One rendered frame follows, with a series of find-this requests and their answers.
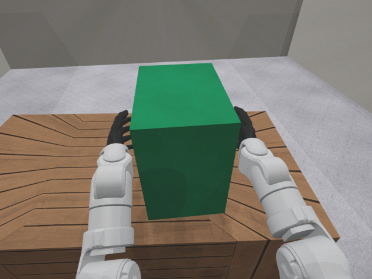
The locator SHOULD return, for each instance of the robot right hand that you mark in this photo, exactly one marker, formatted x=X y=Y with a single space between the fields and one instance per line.
x=246 y=129

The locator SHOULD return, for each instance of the pedestal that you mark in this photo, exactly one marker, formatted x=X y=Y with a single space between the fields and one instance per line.
x=46 y=166

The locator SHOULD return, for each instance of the robot right upper arm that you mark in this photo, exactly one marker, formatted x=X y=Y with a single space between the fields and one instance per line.
x=312 y=258

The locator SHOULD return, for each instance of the robot right forearm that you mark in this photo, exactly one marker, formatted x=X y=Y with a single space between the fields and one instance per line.
x=288 y=215

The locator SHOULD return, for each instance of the robot left forearm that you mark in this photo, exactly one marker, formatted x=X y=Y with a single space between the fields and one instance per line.
x=109 y=223

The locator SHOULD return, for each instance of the robot left hand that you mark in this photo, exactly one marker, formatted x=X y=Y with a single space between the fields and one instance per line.
x=117 y=130

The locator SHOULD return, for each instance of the carton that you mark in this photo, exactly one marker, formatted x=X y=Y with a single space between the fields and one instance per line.
x=184 y=131

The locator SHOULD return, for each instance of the robot left upper arm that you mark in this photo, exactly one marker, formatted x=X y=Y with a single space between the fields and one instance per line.
x=111 y=269

